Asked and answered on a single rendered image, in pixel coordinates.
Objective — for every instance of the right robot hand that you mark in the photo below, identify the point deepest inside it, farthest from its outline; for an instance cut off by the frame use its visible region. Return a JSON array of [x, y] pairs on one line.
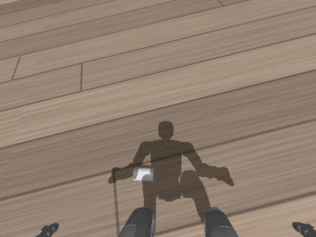
[[305, 229]]

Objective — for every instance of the can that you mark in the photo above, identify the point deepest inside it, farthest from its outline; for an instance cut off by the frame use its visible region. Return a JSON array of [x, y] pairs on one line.
[[144, 174]]

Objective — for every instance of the left robot hand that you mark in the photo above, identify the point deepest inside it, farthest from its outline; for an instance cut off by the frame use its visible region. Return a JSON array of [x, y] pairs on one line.
[[47, 231]]

